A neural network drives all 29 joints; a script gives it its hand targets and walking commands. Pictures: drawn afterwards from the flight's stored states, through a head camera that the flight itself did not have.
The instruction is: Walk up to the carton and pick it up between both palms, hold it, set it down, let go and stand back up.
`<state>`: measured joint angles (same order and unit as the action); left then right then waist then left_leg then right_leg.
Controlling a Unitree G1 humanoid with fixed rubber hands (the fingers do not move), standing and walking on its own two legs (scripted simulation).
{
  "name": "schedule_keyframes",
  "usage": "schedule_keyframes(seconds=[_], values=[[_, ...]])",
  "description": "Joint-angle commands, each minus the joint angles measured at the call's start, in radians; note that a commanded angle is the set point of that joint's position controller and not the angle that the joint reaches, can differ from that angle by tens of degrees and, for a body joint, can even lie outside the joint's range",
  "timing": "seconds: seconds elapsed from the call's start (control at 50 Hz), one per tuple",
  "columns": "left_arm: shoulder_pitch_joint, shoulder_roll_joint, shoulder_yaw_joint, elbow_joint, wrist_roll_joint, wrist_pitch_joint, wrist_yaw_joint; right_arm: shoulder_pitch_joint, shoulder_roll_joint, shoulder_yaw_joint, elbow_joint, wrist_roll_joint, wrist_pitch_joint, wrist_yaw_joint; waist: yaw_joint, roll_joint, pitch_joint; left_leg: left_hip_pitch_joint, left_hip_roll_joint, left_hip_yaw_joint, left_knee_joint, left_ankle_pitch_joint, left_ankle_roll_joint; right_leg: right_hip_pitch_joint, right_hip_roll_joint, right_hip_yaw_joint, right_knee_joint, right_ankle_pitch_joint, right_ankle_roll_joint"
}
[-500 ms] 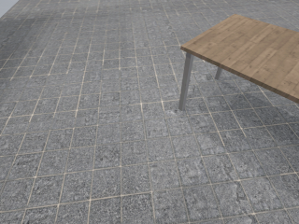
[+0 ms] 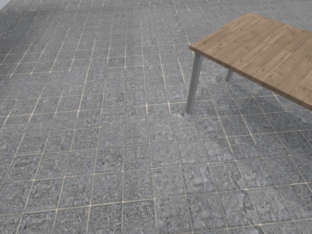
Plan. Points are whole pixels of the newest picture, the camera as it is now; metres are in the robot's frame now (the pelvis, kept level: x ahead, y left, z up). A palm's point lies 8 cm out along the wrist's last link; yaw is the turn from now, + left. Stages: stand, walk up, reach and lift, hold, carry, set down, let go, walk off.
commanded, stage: stand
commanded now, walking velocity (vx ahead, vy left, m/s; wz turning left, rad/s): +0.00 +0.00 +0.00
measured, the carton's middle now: out of the picture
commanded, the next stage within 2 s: walk up in 1.86 s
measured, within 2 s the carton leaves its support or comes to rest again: neither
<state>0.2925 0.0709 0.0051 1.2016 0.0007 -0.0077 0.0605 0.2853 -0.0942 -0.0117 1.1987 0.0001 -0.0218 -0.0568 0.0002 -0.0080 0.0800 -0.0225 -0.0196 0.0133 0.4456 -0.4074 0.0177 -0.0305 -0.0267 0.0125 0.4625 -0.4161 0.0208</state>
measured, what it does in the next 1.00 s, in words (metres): stands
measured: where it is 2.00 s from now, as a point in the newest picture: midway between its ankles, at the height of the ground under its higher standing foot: outside the picture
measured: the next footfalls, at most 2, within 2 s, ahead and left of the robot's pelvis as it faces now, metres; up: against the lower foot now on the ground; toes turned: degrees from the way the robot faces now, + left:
none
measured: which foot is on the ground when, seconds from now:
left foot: down 0.00-1.00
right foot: down 0.00-1.00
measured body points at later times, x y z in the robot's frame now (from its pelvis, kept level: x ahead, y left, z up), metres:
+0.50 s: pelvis +0.01 -0.02 -0.01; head +0.03 -0.03 +0.44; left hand -0.03 +0.18 -0.17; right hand -0.03 -0.22 -0.18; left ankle -0.11 +0.11 -0.73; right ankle -0.11 -0.13 -0.73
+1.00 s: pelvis +0.01 -0.03 +0.00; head +0.03 -0.02 +0.45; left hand -0.03 +0.18 -0.17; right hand -0.01 -0.23 -0.17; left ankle -0.11 +0.11 -0.73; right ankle -0.11 -0.13 -0.73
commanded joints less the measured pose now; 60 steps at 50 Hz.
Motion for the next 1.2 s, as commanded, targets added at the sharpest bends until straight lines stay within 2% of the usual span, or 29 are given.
schedule_keyframes(seconds=[0.0, 0.06, 0.1, 0.12, 0.16, 0.18, 0.2, 0.24, 0.28, 0.3, 0.34, 0.36, 0.38, 0.4, 0.42, 0.44, 0.48, 0.56, 0.58, 0.6, 0.64, 0.78, 1.06, 1.08, 1.1, 1.12, 1.14, 1.16, 1.18], values=[[0.144, 0.135, 0.026, 0.0, 0.002, -0.009, 0.004, 0.152, -0.106, -0.014, 0.008, 0.002, -0.007, -0.011, -0.011, 0.025, -0.019, 0.013, 0.128, -0.069, 0.001, 0.885, 0.041, -0.025, -0.071, 0.009, -0.005, 0.671, -0.046], [0.196, 0.086, 0.014, 0.017, -0.001, -0.006, 0.009, 0.152, -0.126, -0.019, 0.0, -0.008, -0.003, -0.007, 0.01, -0.003, -0.001, -0.001, 0.116, -0.041, 0.02, 0.84, 0.03, -0.037, -0.071, 0.01, 0.009, 0.751, -0.045], [0.148, 0.107, 0.016, 0.01, -0.001, -0.002, 0.009, 0.161, -0.075, -0.008, 0.005, -0.005, -0.001, -0.002, -0.006, -0.085, 0.034, -0.062, 0.12, -0.062, 0.005, 0.736, 0.025, -0.019, -0.071, 0.017, -0.015, 0.771, -0.049], [0.166, 0.116, 0.021, -0.001, 0.003, 0.002, 0.002, 0.135, -0.091, -0.01, -0.007, -0.003, 0.001, -0.007, 0.008, -0.02, 0.048, -0.031, 0.11, -0.051, 0.021, 0.718, 0.022, -0.058, -0.072, 0.013, 0.0, 0.793, -0.051], [0.168, 0.094, 0.015, 0.006, 0.001, 0.0, 0.006, 0.153, -0.088, -0.003, -0.002, -0.005, -0.002, -0.01, 0.003, 0.017, 0.043, -0.038, 0.117, -0.039, 0.05, 0.798, 0.032, -0.032, -0.084, 0.018, 0.013, 0.821, -0.057], [0.156, 0.115, 0.02, -0.006, 0.005, -0.002, 0.005, 0.176, -0.091, -0.002, -0.001, -0.001, 0.001, -0.002, -0.011, -0.025, -0.023, -0.023, 0.119, -0.04, 0.036, 0.803, 0.026, -0.016, -0.074, 0.007, 0.03, 0.81, -0.058], [0.151, 0.107, 0.019, -0.012, -0.006, -0.008, 0.004, 0.201, -0.12, -0.007, 0.0, 0.009, -0.004, -0.003, -0.018, 0.04, -0.016, 0.01, 0.116, -0.041, 0.051, 0.919, 0.021, -0.035, -0.06, -0.002, 0.07, 0.801, -0.061], [0.145, 0.115, 0.015, -0.01, -0.008, -0.014, 0.003, 0.193, -0.098, -0.004, 0.009, 0.006, -0.008, -0.004, -0.019, 0.054, -0.028, 0.044, 0.127, -0.05, 0.054, 0.997, 0.027, -0.059, -0.05, -0.002, 0.082, 0.724, -0.05], [0.166, 0.153, 0.027, -0.011, 0.0, -0.006, 0.003, 0.164, -0.143, -0.012, -0.005, -0.005, 0.001, -0.014, 0.007, 0.015, 0.049, 0.002, 0.138, -0.044, 0.083, 1.05, 0.033, -0.086, -0.042, -0.013, 0.083, 0.692, -0.05], [0.149, 0.119, 0.024, -0.008, -0.003, -0.001, 0.0, 0.177, -0.127, -0.009, -0.003, 0.001, 0.001, -0.006, -0.005, 0.037, 0.01, -0.03, 0.133, -0.055, 0.076, 0.997, 0.034, -0.051, -0.041, -0.011, 0.074, 0.673, -0.058], [0.154, 0.096, 0.016, -0.002, 0.006, 0.003, 0.004, 0.135, -0.157, -0.009, -0.024, 0.006, 0.001, -0.004, 0.009, 0.03, 0.072, -0.089, 0.134, -0.058, 0.084, 0.915, 0.037, -0.04, -0.047, 0.0, 0.054, 0.686, -0.063], [0.159, 0.114, 0.019, -0.004, 0.004, 0.004, -0.001, 0.156, -0.114, -0.002, -0.013, 0.005, 0.004, -0.008, 0.004, 0.014, 0.065, -0.043, 0.115, -0.045, 0.081, 0.828, 0.03, -0.075, -0.065, 0.006, 0.046, 0.755, -0.072], [0.181, 0.119, 0.014, -0.007, -0.001, 0.006, 0.009, 0.147, -0.139, -0.006, -0.023, 0.0, 0.002, -0.001, 0.002, -0.001, 0.011, -0.027, 0.121, -0.052, 0.073, 0.835, 0.038, -0.033, -0.064, 0.02, 0.082, 0.838, -0.079], [0.168, 0.135, 0.021, -0.006, 0.006, 0.002, 0.002, 0.174, -0.081, 0.008, -0.023, 0.007, 0.002, -0.006, -0.007, 0.008, 0.04, -0.054, 0.127, -0.065, 0.052, 0.798, 0.026, -0.05, -0.071, 0.004, 0.063, 0.789, -0.078], [0.177, 0.141, 0.02, -0.023, -0.001, 0.005, 0.004, 0.12, -0.08, 0.013, -0.027, -0.001, 0.001, -0.001, 0.021, -0.007, 0.039, -0.096, 0.113, -0.044, 0.067, 0.707, 0.027, -0.019, -0.074, 0.02, 0.031, 0.85, -0.077], [0.162, 0.094, 0.004, -0.006, 0.001, 0.001, 0.006, 0.145, -0.093, 0.011, -0.014, 0.009, 0.012, -0.008, 0.007, -0.034, 0.095, -0.067, 0.109, -0.052, 0.056, 0.684, 0.025, -0.058, -0.095, 0.043, 0.038, 0.893, -0.091], [0.159, 0.136, 0.008, -0.007, 0.003, 0.0, 0.005, 0.161, -0.074, 0.011, -0.003, 0.003, 0.016, -0.004, -0.006, -0.011, 0.102, -0.068, 0.107, -0.042, 0.052, 0.628, 0.016, -0.071, -0.093, 0.042, 0.054, 0.943, -0.092], [0.179, 0.134, 0.009, -0.009, -0.005, -0.01, -0.005, 0.153, -0.112, 0.007, -0.003, 0.004, 0.01, -0.005, 0.014, -0.025, 0.018, -0.024, 0.11, -0.036, 0.085, 0.688, 0.02, -0.011, -0.08, 0.039, 0.032, 0.922, -0.077], [0.158, 0.124, 0.003, -0.008, -0.003, -0.012, -0.002, 0.175, -0.111, 0.005, -0.004, 0.006, 0.008, 0.0, -0.009, -0.114, 0.008, -0.039, 0.102, -0.039, 0.075, 0.631, 0.018, -0.003, -0.077, 0.044, 0.005, 0.946, -0.084], [0.14, 0.128, 0.007, -0.026, 0.007, -0.012, -0.002, 0.116, -0.104, 0.004, -0.016, -0.005, 0.019, -0.003, 0.015, -0.046, 0.052, -0.067, 0.111, -0.02, 0.064, 0.527, 0.007, -0.006, -0.109, 0.043, -0.019, 0.965, -0.075], [0.135, 0.144, 0.01, -0.027, 0.009, -0.011, 0.0, 0.126, -0.087, 0.007, -0.017, -0.005, 0.026, -0.004, 0.004, -0.039, 0.063, -0.069, 0.105, -0.019, 0.044, 0.485, -0.002, -0.004, -0.119, 0.05, -0.015, 1.034, -0.082], [0.146, 0.143, 0.018, -0.034, 0.004, -0.013, 0.001, 0.134, -0.101, 0.002, -0.019, -0.001, 0.019, -0.006, 0.004, 0.008, 0.055, -0.023, 0.124, -0.03, 0.024, 0.658, 0.0, -0.014, -0.087, 0.027, -0.032, 0.888, -0.071], [0.136, 0.134, 0.023, -0.039, 0.002, -0.01, 0.001, 0.126, -0.11, -0.007, -0.035, -0.003, 0.009, -0.008, 0.004, 0.014, 0.033, -0.007, 0.138, -0.034, 0.019, 0.785, 0.011, -0.01, -0.076, 0.008, -0.027, 0.817, -0.063], [0.125, 0.081, 0.0, -0.042, -0.003, -0.009, -0.001, 0.153, -0.121, -0.008, -0.027, 0.003, 0.015, -0.012, 0.001, 0.052, 0.062, -0.047, 0.137, -0.053, -0.008, 0.817, 0.013, -0.027, -0.07, 0.024, 0.0, 0.784, -0.075], [0.137, 0.102, 0.006, -0.04, -0.005, -0.009, -0.005, 0.143, -0.079, 0.003, -0.011, 0.004, 0.013, -0.01, 0.007, 0.051, 0.047, -0.042, 0.14, -0.064, -0.007, 0.781, 0.014, -0.023, -0.066, 0.018, -0.025, 0.725, -0.071], [0.155, 0.122, 0.013, -0.025, -0.004, -0.01, -0.001, 0.132, -0.097, 0.003, -0.028, -0.004, 0.002, -0.01, 0.014, -0.028, 0.037, -0.027, 0.15, -0.074, 0.0, 0.812, 0.023, -0.02, -0.055, 0.001, -0.027, 0.728, -0.061], [0.169, 0.134, 0.011, -0.015, 0.002, -0.007, -0.002, 0.15, -0.124, -0.006, -0.017, -0.001, 0.002, -0.006, 0.003, -0.01, 0.069, -0.034, 0.15, -0.078, 0.008, 0.816, 0.025, -0.032, -0.066, 0.019, -0.023, 0.773, -0.071], [0.201, 0.141, 0.017, -0.011, -0.008, -0.011, -0.007, 0.112, -0.149, -0.008, -0.034, 0.001, 0.0, 0.001, 0.032, -0.004, 0.027, -0.013, 0.147, -0.061, 0.028, 0.798, 0.034, -0.025, -0.073, 0.024, -0.011, 0.82, -0.074], [0.157, 0.118, 0.011, -0.01, 0.002, -0.015, -0.006, 0.134, -0.14, -0.011, -0.039, 0.003, 0.007, -0.004, -0.001, -0.042, 0.025, -0.028, 0.14, -0.051, 0.034, 0.782, 0.027, -0.016, -0.077, 0.026, -0.019, 0.815, -0.081]])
